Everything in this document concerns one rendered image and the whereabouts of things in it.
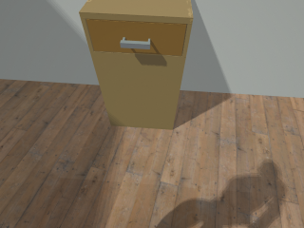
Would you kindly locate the handle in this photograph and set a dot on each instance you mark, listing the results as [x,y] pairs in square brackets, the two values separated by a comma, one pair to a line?
[135,44]

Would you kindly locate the cabinet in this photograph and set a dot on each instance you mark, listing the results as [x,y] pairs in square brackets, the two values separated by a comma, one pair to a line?
[139,89]

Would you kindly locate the drawer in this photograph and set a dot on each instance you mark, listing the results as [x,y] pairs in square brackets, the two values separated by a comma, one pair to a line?
[165,38]

